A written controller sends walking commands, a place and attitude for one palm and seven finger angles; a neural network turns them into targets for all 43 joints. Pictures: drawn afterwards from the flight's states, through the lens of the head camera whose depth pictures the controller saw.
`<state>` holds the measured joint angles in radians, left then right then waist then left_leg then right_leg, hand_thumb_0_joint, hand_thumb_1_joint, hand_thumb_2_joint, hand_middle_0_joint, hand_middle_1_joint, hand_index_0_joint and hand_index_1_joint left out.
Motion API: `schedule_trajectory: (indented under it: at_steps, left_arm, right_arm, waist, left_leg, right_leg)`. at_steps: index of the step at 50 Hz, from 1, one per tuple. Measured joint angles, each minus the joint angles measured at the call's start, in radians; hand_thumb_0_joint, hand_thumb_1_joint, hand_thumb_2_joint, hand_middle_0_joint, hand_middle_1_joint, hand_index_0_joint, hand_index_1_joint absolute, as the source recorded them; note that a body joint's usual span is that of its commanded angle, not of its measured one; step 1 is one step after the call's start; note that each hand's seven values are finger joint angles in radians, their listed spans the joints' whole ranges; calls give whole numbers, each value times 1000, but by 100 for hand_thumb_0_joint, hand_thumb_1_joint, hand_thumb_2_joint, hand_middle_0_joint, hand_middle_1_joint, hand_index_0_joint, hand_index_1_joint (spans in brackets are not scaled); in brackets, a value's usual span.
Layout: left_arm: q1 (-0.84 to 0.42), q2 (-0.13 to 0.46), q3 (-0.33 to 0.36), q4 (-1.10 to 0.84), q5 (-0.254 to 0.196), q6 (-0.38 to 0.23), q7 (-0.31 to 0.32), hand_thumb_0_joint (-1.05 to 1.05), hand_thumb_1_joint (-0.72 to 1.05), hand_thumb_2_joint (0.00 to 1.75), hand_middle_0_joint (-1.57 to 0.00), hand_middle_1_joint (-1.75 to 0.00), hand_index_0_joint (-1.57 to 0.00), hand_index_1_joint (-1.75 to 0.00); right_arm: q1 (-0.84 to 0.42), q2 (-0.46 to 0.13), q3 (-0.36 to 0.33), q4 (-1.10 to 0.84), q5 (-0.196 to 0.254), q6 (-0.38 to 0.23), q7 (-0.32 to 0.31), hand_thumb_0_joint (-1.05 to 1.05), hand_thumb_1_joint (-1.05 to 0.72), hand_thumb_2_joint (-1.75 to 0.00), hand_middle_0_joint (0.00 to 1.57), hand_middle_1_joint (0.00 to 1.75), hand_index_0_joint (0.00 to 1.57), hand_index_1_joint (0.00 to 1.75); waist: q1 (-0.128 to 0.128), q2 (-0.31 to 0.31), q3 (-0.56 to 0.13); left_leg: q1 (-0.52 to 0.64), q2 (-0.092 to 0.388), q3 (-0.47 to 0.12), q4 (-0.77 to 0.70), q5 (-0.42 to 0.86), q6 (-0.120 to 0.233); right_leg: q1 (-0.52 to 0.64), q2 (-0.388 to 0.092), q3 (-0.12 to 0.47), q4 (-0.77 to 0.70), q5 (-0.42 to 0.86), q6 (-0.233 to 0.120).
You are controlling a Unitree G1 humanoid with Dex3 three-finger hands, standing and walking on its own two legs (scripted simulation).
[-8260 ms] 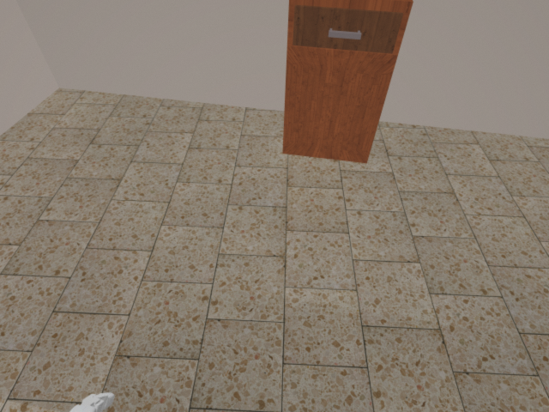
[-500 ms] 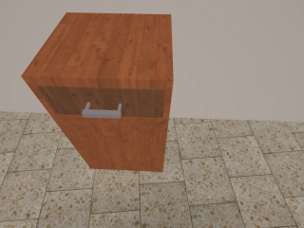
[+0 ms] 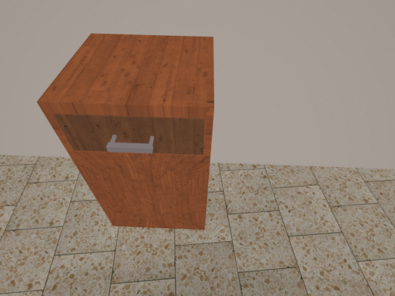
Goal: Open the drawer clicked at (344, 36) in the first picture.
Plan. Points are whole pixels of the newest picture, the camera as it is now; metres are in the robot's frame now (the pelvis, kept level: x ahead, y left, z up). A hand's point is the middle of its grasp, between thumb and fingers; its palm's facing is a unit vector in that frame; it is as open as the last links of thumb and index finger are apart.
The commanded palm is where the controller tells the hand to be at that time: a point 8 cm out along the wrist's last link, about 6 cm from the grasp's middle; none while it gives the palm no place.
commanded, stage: come to a stop and stand still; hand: left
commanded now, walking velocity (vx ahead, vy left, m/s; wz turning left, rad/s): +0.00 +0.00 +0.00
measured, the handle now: (131, 143) +0.54 +0.24 -0.07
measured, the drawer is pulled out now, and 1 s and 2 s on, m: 0.00 0.00 0.00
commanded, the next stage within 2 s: look again from close up in 0.14 s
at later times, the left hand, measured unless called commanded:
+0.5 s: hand out of the picture +0.01 +0.18 -0.18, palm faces +0.06 -0.98 -0.18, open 7.4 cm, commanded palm none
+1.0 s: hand out of the picture -0.04 +0.21 -0.18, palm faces +0.04 -0.99 -0.16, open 7.4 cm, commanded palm none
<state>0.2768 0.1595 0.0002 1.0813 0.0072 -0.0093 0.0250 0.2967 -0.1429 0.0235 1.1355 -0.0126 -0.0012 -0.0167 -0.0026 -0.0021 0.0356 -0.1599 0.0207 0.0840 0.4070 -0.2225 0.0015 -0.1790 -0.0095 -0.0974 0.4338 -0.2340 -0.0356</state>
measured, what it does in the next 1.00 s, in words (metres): shifts its weight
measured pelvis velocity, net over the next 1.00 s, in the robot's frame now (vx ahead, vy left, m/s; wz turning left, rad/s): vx -0.02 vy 0.05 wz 0.00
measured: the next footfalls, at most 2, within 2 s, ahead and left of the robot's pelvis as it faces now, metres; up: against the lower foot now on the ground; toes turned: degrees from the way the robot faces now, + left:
none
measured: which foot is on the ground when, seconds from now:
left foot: down 0.00-1.00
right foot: down 0.00-1.00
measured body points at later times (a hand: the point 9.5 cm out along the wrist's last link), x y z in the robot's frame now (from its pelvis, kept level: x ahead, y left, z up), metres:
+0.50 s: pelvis +0.01 +0.01 -0.01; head -0.01 +0.02 +0.44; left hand +0.00 +0.23 -0.17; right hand +0.01 -0.21 -0.17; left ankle +0.00 +0.12 -0.74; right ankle +0.00 -0.09 -0.74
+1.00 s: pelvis -0.02 +0.05 +0.00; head -0.03 +0.05 +0.45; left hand -0.04 +0.26 -0.17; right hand -0.04 -0.17 -0.16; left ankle +0.00 +0.12 -0.74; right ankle +0.00 -0.09 -0.74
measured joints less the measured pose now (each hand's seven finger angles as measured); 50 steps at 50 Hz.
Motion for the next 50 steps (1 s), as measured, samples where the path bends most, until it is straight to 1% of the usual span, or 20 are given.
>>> schedule_trajectory:
  at_steps: [12,15,18,23,28,36,46,48,50]
  left_arm:
    - [83,-61,-13,55,-2,-6,-3,1,91,90,-20,-30,-20,-30]
    - [93,-59,-22,25,8,-6,-5,1,91,90,-20,-30,-20,-30]
    - [95,-59,-16,6,10,-7,3,1,91,90,-21,-30,-20,-30]
    - [87,-41,-2,-22,10,-6,13,1,91,90,-21,-30,-20,-30]
    - [68,-15,3,-45,6,-3,19,2,92,90,-20,-30,-20,-30]
    - [51,-5,-3,-59,3,-1,16,1,92,90,-20,-30,-20,-30]
    - [74,-22,-7,-25,5,6,12,1,91,90,-20,-30,-20,-30]
    - [85,-27,-6,-16,9,8,10,1,91,90,-20,-30,-20,-30]
    - [100,-33,-3,-6,16,13,6,1,91,90,-20,-30,-20,-30]
  right_arm:
    - [52,39,5,29,2,-6,-3,0,-91,-90,20,30,20,30]
    - [61,34,-3,-26,-5,-3,2,0,-91,-90,20,30,20,30]
    - [64,17,-16,-61,-6,-11,-12,0,-91,-90,20,30,20,30]
    - [55,1,-22,-87,-3,-15,-17,0,-91,-90,20,30,20,30]
    - [32,-18,-23,-97,-2,-11,-19,1,-93,-90,20,30,20,30]
    - [10,-32,-15,-99,0,-5,-6,1,-93,-90,20,30,20,30]
    - [30,-12,-8,-61,2,1,5,0,-92,-90,20,30,20,30]
    - [40,-8,-9,-51,1,4,6,0,-92,-90,20,30,20,30]
    - [54,-5,-13,-44,-2,11,7,0,-91,-90,20,30,20,30]
  waist:
    - [5,-6,4]
    - [-10,-4,6]
    - [-18,14,-17]
    - [-12,14,-63]
    - [-3,12,-80]
    - [0,13,-66]
    - [-1,4,-33]
    - [-2,2,-33]
    - [-3,5,-40]
  left_leg:
    - [-22,2,-7,5,2,1]
    - [-62,2,-19,59,-19,2]
    - [-96,5,-31,118,-52,6]
    - [-80,1,-24,147,-82,15]
    - [-54,-4,-9,151,-91,24]
    - [-35,-20,8,105,-56,41]
    - [-30,-39,17,51,-8,62]
    - [-32,-43,18,48,-6,65]
    - [-35,-45,16,51,-12,68]
  right_leg:
    - [-13,3,-7,-11,9,-1]
    - [-41,-2,-19,30,-11,-1]
    - [-57,-1,-29,59,-31,2]
    - [-44,-8,-21,88,-55,12]
    - [-25,-14,-6,98,-61,24]
    - [-13,-26,10,58,-22,41]
    - [-10,-42,18,5,30,59]
    - [-12,-45,19,6,28,59]
    - [-21,-45,20,25,-14,55]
